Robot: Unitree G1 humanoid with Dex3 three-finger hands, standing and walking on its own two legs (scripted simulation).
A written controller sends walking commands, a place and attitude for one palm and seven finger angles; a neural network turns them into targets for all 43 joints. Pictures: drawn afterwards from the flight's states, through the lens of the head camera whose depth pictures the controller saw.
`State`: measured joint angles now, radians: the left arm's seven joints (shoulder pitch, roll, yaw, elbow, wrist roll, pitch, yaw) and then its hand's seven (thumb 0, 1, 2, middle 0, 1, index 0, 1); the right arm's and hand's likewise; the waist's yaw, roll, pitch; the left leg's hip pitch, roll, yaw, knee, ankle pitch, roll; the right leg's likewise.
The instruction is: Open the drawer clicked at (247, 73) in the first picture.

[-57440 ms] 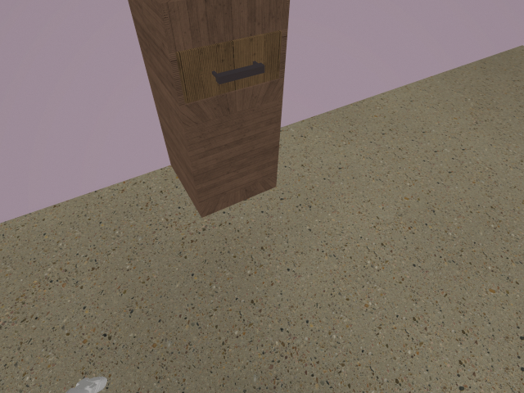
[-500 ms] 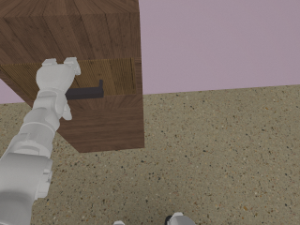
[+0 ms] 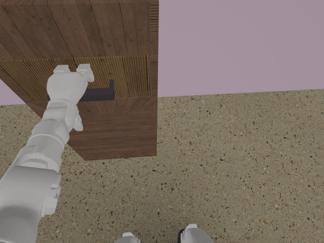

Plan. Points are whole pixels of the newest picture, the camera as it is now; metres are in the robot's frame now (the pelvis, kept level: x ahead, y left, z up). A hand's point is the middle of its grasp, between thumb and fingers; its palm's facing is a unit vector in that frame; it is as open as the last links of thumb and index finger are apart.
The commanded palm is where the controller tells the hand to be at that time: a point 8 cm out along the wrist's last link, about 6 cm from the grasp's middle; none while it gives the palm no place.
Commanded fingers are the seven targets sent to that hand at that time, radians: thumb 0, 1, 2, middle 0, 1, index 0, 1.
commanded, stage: lower the fingers behind the handle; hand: left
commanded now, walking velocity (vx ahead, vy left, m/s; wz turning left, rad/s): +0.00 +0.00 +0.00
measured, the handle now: (83, 89) +0.54 +0.20 -0.01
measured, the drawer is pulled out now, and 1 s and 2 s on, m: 0.00 0.00 0.00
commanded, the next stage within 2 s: close the thumb around the handle in 1.08 s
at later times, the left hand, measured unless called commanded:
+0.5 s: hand (78, 105) +0.48 +0.21 -0.01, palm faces -0.12 +0.02 -0.99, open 13.8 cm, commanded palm +0.48 +0.21 +0.03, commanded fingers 0.00 -0.50 0.30 -0.30 -1.20 -0.30 -1.20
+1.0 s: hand (83, 105) +0.49 +0.20 -0.02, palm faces -0.06 +0.00 -1.00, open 13.6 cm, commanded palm +0.48 +0.20 +0.02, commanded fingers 0.00 -0.50 0.30 -0.30 -1.20 -0.30 -1.20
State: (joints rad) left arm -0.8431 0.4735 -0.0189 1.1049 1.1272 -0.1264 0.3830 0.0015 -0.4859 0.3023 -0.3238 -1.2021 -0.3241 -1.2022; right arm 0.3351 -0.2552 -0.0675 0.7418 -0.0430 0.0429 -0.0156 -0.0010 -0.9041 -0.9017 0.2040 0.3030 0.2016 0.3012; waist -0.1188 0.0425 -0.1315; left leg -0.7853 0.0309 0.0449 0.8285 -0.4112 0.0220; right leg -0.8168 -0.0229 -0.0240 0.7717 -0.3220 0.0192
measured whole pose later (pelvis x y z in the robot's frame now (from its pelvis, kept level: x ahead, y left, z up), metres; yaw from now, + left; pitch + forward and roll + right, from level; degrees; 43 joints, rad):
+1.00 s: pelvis -0.04 +0.00 -0.03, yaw +0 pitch +25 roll -2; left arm -1.04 0.51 -0.04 1.30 1.12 0.02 0.41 0.00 -0.49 0.30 -0.34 -1.22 -0.35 -1.23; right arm 0.31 -0.26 0.00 0.72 -0.04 0.01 -0.03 0.00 -0.90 -0.90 0.20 0.30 0.20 0.30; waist -0.20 0.06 -0.13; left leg -1.03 0.03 0.03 1.01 -0.42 0.03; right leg -1.05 -0.03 -0.03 0.94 -0.32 0.02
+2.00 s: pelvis -0.05 +0.00 -0.04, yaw +0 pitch +26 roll -2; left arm -1.02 0.56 -0.02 1.23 1.13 -0.06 0.40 -0.01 0.65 0.84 -0.38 -1.35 -0.40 -1.34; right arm 0.36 -0.27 -0.01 0.73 -0.04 0.00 -0.04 0.00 -0.90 -0.90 0.20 0.30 0.20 0.30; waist -0.20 0.06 -0.13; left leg -1.09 0.03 0.03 1.07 -0.44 0.03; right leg -1.11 -0.02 -0.03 0.98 -0.34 0.02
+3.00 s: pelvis +0.01 +0.00 -0.01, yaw -1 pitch +24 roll -2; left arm -0.77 0.47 0.00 1.06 1.10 -0.04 0.42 0.02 0.70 0.75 -0.31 -1.35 -0.38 -1.34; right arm 0.34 -0.26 -0.08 0.75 -0.05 0.06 0.00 0.00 -0.91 -0.90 0.20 0.30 0.20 0.30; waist -0.13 0.06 -0.14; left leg -0.88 0.05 0.04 0.93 -0.47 0.01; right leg -0.91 0.00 -0.01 0.87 -0.37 0.01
